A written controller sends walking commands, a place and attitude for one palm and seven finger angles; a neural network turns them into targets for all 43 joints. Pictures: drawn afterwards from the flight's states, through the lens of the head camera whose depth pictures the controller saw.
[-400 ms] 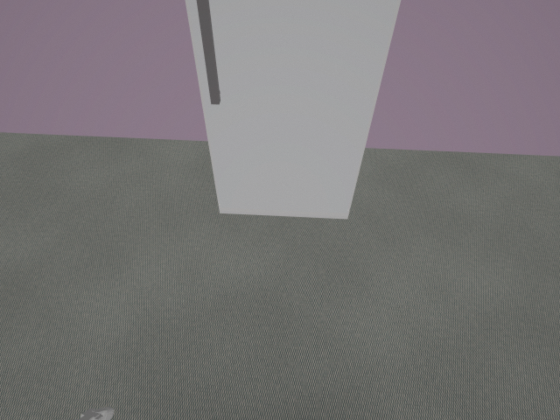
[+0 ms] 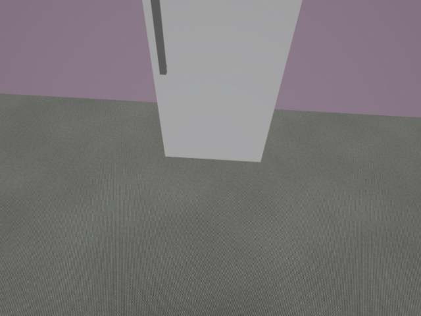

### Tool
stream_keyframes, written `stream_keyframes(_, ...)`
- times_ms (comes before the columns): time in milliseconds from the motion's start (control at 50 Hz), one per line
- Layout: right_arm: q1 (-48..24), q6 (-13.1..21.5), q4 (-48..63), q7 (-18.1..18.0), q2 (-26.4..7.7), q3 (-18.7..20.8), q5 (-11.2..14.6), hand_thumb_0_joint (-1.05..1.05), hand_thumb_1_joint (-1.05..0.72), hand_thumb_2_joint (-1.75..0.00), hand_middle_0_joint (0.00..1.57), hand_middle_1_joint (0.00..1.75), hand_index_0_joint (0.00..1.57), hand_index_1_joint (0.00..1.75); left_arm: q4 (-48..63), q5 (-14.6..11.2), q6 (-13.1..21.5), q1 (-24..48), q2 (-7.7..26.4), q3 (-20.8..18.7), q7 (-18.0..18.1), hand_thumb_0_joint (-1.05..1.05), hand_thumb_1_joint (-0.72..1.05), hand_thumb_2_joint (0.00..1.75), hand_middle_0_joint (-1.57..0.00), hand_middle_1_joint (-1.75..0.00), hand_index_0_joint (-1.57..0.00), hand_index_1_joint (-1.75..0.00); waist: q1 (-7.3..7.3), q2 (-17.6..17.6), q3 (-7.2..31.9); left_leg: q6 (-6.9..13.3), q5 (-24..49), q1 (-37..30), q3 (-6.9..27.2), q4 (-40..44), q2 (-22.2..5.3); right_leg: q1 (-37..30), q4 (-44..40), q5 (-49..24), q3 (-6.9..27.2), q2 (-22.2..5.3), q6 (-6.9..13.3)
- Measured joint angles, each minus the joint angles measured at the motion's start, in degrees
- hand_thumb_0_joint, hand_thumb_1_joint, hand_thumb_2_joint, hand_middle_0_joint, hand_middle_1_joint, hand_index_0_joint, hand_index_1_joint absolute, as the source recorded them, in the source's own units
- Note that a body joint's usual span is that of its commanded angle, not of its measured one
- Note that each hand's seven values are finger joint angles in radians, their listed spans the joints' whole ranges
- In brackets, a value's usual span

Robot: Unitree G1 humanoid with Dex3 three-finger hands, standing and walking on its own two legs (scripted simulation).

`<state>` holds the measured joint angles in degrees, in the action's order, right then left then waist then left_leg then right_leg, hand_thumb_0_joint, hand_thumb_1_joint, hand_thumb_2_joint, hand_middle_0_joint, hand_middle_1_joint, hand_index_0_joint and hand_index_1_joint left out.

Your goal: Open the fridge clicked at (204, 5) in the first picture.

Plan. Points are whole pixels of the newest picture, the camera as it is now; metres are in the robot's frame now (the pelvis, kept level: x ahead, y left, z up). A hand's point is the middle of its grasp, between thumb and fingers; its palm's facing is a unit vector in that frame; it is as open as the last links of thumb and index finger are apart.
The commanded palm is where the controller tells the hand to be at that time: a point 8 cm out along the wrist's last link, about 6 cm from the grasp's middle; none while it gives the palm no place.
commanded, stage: stand and wait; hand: left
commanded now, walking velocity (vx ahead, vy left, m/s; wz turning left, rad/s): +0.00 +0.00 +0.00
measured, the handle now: (157, 11) +1.12 +0.28 +0.14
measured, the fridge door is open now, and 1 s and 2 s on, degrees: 0 0 0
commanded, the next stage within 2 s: look at it before walking up in 0.42 s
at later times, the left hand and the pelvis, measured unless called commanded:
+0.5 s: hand out of the picture +0.07 +0.24 -0.15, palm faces -0.03 -0.94 -0.33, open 7.3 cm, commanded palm none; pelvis +0.00 +0.00 +0.00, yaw +0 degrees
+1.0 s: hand out of the picture +0.08 +0.24 -0.15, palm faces -0.02 -0.95 -0.32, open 7.3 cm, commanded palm none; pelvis +0.01 -0.01 +0.00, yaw +0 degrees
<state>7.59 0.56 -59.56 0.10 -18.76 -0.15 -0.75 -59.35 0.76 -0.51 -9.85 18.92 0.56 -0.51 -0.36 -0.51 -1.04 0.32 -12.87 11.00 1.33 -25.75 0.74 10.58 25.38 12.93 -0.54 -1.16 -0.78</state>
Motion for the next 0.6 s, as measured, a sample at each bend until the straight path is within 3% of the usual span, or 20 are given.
stream_keyframes(600,-0.10,0.23,-3.44,0.06,-0.30,0.01,0.26,0.01,-0.90,-0.89,0.20,0.30,0.20,0.30,-2.11,-0.01,0.53,1.68,0.44,-0.22,0.13,0.00,0.91,0.90,-0.20,-0.30,-0.21,-0.30,0.39,0.30,-0.01,-0.52,1.39,-1.18,0.02,2.80,-0.49,-0.99,-2.51,-1.29,-0.02,0.46,0.42)
